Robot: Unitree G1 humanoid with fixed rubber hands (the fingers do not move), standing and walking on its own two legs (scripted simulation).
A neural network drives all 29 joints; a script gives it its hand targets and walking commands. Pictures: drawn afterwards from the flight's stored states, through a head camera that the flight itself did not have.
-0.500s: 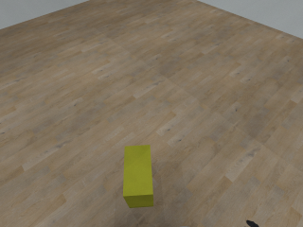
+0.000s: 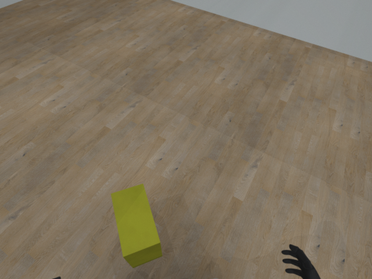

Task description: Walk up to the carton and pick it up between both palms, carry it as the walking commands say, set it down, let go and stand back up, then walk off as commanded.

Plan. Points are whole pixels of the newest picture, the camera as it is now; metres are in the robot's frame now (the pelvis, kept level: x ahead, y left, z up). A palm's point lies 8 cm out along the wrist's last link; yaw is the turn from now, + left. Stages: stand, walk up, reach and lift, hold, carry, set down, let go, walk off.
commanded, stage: walk off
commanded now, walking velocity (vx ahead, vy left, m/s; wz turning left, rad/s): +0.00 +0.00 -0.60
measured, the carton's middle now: (138, 226) +0.38 +0.20 -0.63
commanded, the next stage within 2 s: none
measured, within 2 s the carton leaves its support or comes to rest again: neither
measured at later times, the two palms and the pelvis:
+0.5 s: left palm (109, 234) +0.22 +0.18 -0.09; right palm out of the picture -0.04 -0.32 -0.13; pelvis +0.00 -0.03 -0.01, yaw -20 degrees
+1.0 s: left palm (111, 220) +0.26 +0.19 -0.12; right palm out of the picture -0.02 -0.28 -0.07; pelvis +0.03 +0.01 +0.00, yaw -38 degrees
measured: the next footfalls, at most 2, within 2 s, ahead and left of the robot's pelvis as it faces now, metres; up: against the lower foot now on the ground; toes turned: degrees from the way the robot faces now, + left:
right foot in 0.42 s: +0.00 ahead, -0.13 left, +0.00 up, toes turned -22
left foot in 0.88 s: +0.12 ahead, +0.07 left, +0.00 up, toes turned -32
